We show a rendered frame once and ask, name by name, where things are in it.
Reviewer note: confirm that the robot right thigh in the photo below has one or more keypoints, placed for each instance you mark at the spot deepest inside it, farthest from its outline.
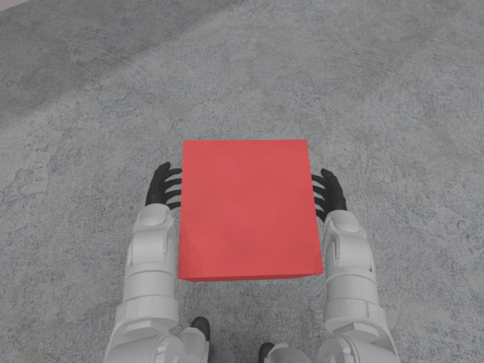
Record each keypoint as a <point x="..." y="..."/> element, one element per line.
<point x="286" y="355"/>

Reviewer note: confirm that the robot left foot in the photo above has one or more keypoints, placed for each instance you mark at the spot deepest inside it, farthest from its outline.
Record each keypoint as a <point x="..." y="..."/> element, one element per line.
<point x="202" y="324"/>

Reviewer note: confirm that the left robot upper arm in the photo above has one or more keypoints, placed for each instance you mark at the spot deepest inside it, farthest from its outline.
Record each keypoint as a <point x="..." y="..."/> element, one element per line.
<point x="160" y="348"/>

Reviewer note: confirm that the carton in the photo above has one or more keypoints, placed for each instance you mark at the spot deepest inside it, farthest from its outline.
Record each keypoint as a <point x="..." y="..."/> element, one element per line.
<point x="247" y="211"/>

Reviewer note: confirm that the robot left hand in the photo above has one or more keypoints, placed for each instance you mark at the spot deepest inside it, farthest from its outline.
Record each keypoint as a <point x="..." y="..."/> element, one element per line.
<point x="156" y="192"/>

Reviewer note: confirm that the right robot upper arm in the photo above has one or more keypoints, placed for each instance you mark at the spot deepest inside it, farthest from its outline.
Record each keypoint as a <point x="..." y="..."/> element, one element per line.
<point x="344" y="349"/>

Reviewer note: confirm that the robot left forearm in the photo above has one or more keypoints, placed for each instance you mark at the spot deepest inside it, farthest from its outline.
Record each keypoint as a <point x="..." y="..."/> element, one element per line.
<point x="149" y="306"/>

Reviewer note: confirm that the robot right hand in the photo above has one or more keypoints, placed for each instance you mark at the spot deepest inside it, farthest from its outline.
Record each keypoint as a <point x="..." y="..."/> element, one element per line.
<point x="332" y="194"/>

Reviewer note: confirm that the robot right forearm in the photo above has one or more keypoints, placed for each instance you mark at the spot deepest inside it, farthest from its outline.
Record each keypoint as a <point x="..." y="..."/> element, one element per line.
<point x="352" y="307"/>

